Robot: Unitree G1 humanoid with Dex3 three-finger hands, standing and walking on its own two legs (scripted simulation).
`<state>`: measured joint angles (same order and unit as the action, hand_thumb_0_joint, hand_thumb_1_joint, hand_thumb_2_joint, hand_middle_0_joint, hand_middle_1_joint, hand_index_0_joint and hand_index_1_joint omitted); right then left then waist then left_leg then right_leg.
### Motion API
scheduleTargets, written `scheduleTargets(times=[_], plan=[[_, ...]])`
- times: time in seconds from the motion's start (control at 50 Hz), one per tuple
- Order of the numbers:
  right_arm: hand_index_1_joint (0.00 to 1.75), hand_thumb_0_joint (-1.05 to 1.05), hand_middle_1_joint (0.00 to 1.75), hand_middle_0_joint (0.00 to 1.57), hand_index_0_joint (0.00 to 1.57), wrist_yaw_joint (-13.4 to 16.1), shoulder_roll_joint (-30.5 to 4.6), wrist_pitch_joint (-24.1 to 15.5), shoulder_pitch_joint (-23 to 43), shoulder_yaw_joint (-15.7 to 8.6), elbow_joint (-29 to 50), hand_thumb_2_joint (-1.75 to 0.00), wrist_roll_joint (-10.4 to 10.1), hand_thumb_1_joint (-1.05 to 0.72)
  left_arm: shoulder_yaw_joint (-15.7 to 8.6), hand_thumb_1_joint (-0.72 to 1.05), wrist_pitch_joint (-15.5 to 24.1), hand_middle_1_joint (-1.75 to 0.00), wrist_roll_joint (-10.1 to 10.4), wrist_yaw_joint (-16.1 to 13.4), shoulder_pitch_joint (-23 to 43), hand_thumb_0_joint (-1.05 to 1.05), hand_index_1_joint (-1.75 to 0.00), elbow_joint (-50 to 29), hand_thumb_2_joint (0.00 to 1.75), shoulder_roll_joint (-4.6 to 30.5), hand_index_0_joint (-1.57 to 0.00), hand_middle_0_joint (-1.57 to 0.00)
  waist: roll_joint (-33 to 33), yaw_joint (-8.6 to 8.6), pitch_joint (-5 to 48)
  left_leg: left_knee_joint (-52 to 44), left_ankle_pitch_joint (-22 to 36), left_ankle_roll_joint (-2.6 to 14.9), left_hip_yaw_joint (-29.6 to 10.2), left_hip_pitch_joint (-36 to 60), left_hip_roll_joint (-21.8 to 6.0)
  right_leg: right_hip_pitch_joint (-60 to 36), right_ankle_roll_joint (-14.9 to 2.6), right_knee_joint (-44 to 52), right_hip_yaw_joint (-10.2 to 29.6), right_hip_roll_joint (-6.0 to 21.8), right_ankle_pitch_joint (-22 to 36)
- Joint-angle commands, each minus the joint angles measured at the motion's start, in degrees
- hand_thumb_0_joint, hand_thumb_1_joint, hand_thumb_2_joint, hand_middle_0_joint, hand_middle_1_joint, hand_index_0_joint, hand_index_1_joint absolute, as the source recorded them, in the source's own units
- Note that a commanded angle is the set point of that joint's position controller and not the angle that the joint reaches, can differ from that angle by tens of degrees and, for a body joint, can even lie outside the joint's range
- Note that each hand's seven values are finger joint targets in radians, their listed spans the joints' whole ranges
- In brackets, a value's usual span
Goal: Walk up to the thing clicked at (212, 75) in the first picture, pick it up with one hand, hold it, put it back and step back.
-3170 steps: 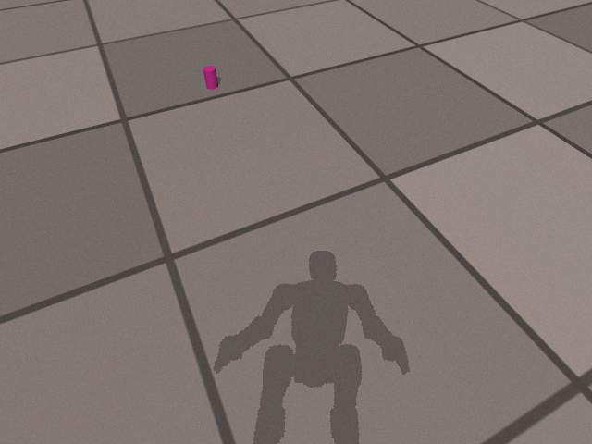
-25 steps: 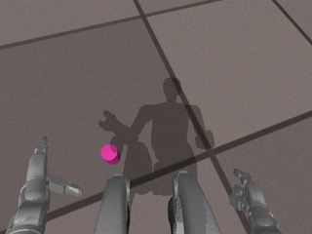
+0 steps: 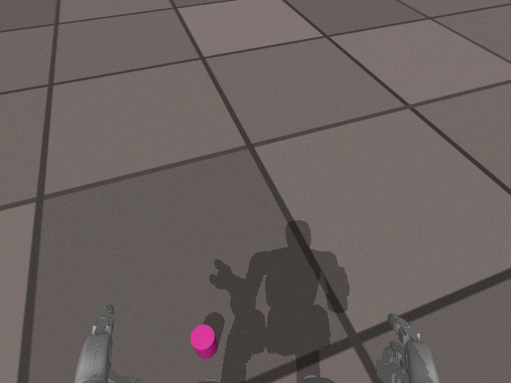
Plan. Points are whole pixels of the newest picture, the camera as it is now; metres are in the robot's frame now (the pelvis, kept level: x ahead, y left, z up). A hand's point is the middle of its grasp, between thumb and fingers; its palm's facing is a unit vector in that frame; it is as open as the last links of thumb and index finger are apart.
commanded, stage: home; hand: left
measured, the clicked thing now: (204, 342) +0.36 +0.17 -0.65
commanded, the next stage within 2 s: stand in 1.68 s
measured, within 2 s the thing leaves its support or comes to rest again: neither
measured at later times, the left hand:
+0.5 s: hand (138, 373) +0.16 +0.18 -0.04, palm faces +0.11 -0.95 -0.29, open 17.6 cm
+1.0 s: hand (138, 380) +0.15 +0.18 -0.04, palm faces +0.11 -0.95 -0.28, open 17.6 cm
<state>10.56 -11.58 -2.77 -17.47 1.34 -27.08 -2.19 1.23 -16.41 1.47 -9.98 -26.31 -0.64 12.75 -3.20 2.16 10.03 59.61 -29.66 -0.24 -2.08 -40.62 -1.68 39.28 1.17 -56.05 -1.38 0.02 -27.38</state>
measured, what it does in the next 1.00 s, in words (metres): stands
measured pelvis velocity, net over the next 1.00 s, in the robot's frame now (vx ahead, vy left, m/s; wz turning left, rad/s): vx -0.01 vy -0.01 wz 0.01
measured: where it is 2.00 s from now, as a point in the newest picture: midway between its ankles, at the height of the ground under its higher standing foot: outside the picture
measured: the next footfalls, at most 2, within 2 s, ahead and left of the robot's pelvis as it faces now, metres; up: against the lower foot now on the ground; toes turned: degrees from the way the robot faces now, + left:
none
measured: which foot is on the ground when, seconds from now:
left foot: down 0.00-1.00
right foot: down 0.00-1.00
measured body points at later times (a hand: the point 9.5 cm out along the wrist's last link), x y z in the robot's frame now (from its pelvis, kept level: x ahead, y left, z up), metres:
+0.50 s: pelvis -0.01 +0.00 +0.01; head +0.00 +0.00 +0.46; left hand +0.15 +0.23 -0.02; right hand +0.15 -0.25 -0.06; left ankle +0.00 +0.12 -0.68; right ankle +0.01 -0.14 -0.68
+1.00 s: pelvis -0.01 -0.01 +0.01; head +0.00 -0.01 +0.46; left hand +0.14 +0.22 -0.02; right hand +0.15 -0.25 -0.06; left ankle +0.00 +0.12 -0.68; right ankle +0.01 -0.14 -0.68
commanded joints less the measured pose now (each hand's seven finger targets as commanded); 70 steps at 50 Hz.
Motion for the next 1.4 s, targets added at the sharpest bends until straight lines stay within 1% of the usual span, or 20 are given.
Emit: scheduleTargets(times=[0.0,0.14,0.16,0.2,0.22,0.28,0.34,0.36,0.4,0.42,0.56,0.66,0.8,0.9,1.0,1.06,1.08,1.18,1.26,1.38], plan=[[0.30,0.00,0.30,0.20,0.20,0.75,-7.10,-4.36,4.55,-2.61,9.76,-0.90,0.69,-0.90,-3.19,-0.61,2.26,-0.04,-0.88,0.00,0.03,0.00,-0.04,-12.27,0.01,5.20,-0.04,-0.04,3.01,-0.46,0.57,-12.41,11.46,0.85,0.69,5.12,0.98,-4.94,-1.56,10.41,-2.65,-1.69,9.52],[0.30,0.00,0.30,0.20,0.20,0.39,-7.00,-6.07,4.52,-2.38,9.45,-0.90,1.42,-0.90,-3.24,-0.61,3.64,-0.04,-1.47,1.08,1.25,0.00,-0.04,-11.48,0.02,4.61,-0.05,-0.05,0.80,-0.10,-1.01,-14.18,9.16,0.65,0.52,5.98,0.95,-5.47,-1.66,11.03,-2.50,-1.71,7.65],[0.30,0.00,0.30,0.20,0.20,0.31,-7.07,-6.32,4.45,-2.36,9.66,-0.90,1.41,-0.90,-4.14,-0.61,3.85,-0.04,-1.39,1.14,1.76,0.00,-0.04,-12.29,0.02,5.18,-0.05,-0.05,0.74,-0.22,0.33,-14.10,9.93,0.59,0.59,6.68,0.97,-6.60,-1.63,10.82,-2.46,-1.65,8.30],[0.30,0.00,0.30,0.20,0.20,0.31,-7.07,-6.61,4.05,-2.42,9.22,-0.90,1.66,-0.90,-3.03,-0.59,3.96,-0.05,-1.47,1.25,1.42,0.00,-0.05,-12.65,0.03,4.43,-0.05,-0.05,-0.46,-0.09,2.85,-13.75,13.64,0.25,0.63,8.68,1.01,-7.85,-1.80,10.10,-2.44,-1.80,11.20],[0.30,0.00,0.30,0.20,0.20,0.40,-7.18,-6.72,3.68,-2.46,8.84,-0.90,1.69,-0.90,-4.22,-0.60,4.11,-0.04,-1.46,1.05,2.27,0.00,-0.04,-14.03,0.02,5.68,-0.05,-0.05,-1.38,-0.51,3.20,-13.65,15.11,0.13,0.56,9.01,0.96,-8.31,-1.90,9.85,-2.48,-1.80,12.51],[0.30,0.00,0.30,0.20,0.20,0.55,-7.42,-6.95,4.17,-2.64,9.06,-0.90,1.75,-0.90,-4.02,-0.61,4.24,-0.04,-1.52,0.86,3.23,0.00,-0.04,-14.42,0.02,5.96,-0.05,-0.05,-1.44,-0.43,3.82,-13.41,15.71,0.16,0.62,9.71,1.09,-8.97,-1.85,10.28,-2.43,-1.76,13.26],[0.30,0.00,0.30,0.20,0.20,0.48,-7.21,-7.02,4.30,-2.39,8.65,-0.90,1.85,-0.90,-3.56,-0.61,4.02,-0.04,-1.50,1.14,0.79,0.00,-0.04,-10.55,0.02,4.71,-0.04,-0.04,0.52,-0.30,1.14,-13.49,13.97,0.39,0.85,8.36,1.25,-8.09,-1.72,11.22,-2.29,-1.69,11.75],[0.30,0.00,0.30,0.20,0.20,0.35,-6.61,-6.95,4.22,-1.92,7.88,-0.90,1.87,-0.90,-2.13,-0.59,3.66,-0.05,-1.49,1.47,-2.36,0.00,-0.05,-6.50,0.03,2.63,-0.05,-0.05,1.93,-0.34,-0.12,-13.35,13.36,0.50,0.85,7.48,1.26,-7.65,-1.70,11.71,-2.35,-1.70,11.12],[0.30,0.00,0.30,0.20,0.20,0.29,-7.42,-7.03,4.65,-2.58,8.86,-0.90,1.70,-0.90,-4.37,-0.58,4.31,-0.05,-1.45,1.20,1.01,0.00,-0.05,-11.78,0.04,5.44,-0.05,-0.05,1.01,-1.25,2.10,-13.47,14.36,0.49,0.97,8.10,1.35,-8.99,-1.72,11.55,-2.20,-1.43,12.23],[0.30,0.00,0.30,0.20,0.20,0.14,-7.19,-6.87,4.65,-2.42,8.68,-0.90,1.73,-0.90,-3.55,-0.58,4.36,-0.05,-1.43,1.44,0.53,0.00,-0.05,-11.14,0.04,4.85,-0.05,-0.05,1.33,-1.05,1.02,-13.29,13.65,0.55,1.10,7.66,1.47,-8.41,-1.65,11.89,-2.11,-1.35,11.52],[0.30,0.00,0.30,0.20,0.20,0.14,-7.17,-7.13,4.98,-2.52,8.85,-0.90,1.69,-0.90,-4.36,-0.59,4.59,-0.05,-1.37,1.62,0.85,0.00,-0.05,-10.72,0.03,5.34,-0.05,-0.05,2.33,-0.85,0.55,-13.18,10.75,0.97,1.73,6.98,1.75,-8.26,-1.28,13.10,-1.33,-0.90,9.68],[0.30,0.00,0.30,0.20,0.20,0.11,-7.12,-7.29,4.01,-2.57,8.26,-0.90,1.77,-0.90,-3.92,-0.57,4.79,-0.05,-1.42,1.72,1.22,0.00,-0.05,-10.99,0.04,5.02,-0.05,-0.05,1.66,-0.38,2.20,-12.79,13.82,0.82,1.63,8.42,1.52,-8.75,-1.49,12.11,-1.47,-1.21,12.45],[0.30,0.00,0.30,0.20,0.20,0.31,-7.13,-7.89,5.29,-2.42,8.59,-0.90,1.61,-0.90,-3.91,-0.58,4.88,-0.05,-1.31,1.83,2.20,0.00,-0.05,-11.05,0.03,5.14,-0.05,-0.05,2.37,-0.93,-1.80,-14.09,5.95,1.13,1.77,6.15,1.72,-6.71,-1.31,14.40,-1.27,-0.84,4.96],[0.30,0.00,0.30,0.20,0.20,0.16,-7.03,-8.09,4.86,-2.47,8.30,-0.90,1.61,-0.90,-4.21,-0.58,4.90,-0.05,-1.31,1.95,0.40,0.00,-0.05,-11.01,0.04,5.13,-0.05,-0.05,1.41,-1.18,1.11,-14.04,9.23,0.88,1.21,7.24,1.51,-7.92,-1.51,12.74,-1.87,-1.29,7.88],[0.30,0.00,0.30,0.20,0.20,0.10,-7.37,-8.21,4.80,-2.49,7.99,-0.90,1.59,-0.90,-3.57,-0.59,5.07,-0.05,-1.31,1.88,1.94,0.00,-0.05,-11.45,0.03,4.78,-0.05,-0.05,0.37,-0.77,-0.07,-14.81,7.45,0.79,0.80,7.09,1.22,-6.87,-1.66,12.36,-2.01,-1.42,6.45],[0.30,0.00,0.30,0.20,0.20,0.31,-7.17,-8.37,4.58,-2.56,8.08,-0.90,1.65,-0.90,-3.67,-0.59,5.07,-0.05,-1.31,1.93,1.39,0.00,-0.05,-11.42,0.03,4.81,-0.05,-0.05,1.84,-0.65,1.53,-13.45,11.55,0.83,1.20,8.30,1.44,-8.09,-1.49,12.37,-1.85,-1.32,9.92],[0.30,0.00,0.30,0.20,0.20,0.39,-7.23,-8.32,4.73,-2.60,8.03,-0.90,1.64,-0.90,-4.72,-0.58,5.01,-0.05,-1.33,1.75,1.38,0.00,-0.05,-11.74,0.04,5.84,-0.05,-0.05,1.60,-1.06,2.00,-12.99,12.43,0.86,1.41,8.20,1.52,-8.39,-1.48,12.60,-1.54,-1.09,10.83],[0.30,0.00,0.30,0.20,0.20,0.32,-7.18,-8.25,4.26,-2.70,7.63,-0.90,1.74,-0.90,-3.44,-0.57,5.06,-0.05,-1.44,1.96,0.50,0.00,-0.05,-10.84,0.04,4.33,-0.05,-0.05,1.35,-1.09,1.35,-13.20,14.35,0.63,1.15,8.70,1.36,-8.49,-1.63,11.79,-2.02,-1.36,12.44],[0.30,0.00,0.30,0.20,0.20,0.26,-7.18,-8.24,4.21,-2.80,7.51,-0.90,1.79,-0.90,-4.28,-0.56,4.93,-0.05,-1.51,1.86,0.68,0.00,-0.05,-10.83,0.05,4.80,-0.05,-0.05,1.39,-0.87,3.24,-12.76,16.92,0.53,1.09,9.85,1.22,-9.30,-1.64,11.43,-1.98,-1.47,14.73],[0.30,0.00,0.30,0.20,0.20,0.21,-7.04,-7.97,4.55,-2.67,7.62,-0.90,1.78,-0.90,-3.92,-0.57,4.88,-0.05,-1.38,1.97,1.09,0.00,-0.05,-10.81,0.04,4.52,-0.05,-0.05,1.69,-0.88,1.00,-13.14,14.64,0.70,1.34,8.74,1.35,-8.59,-1.50,12.30,-1.83,-1.21,12.86]])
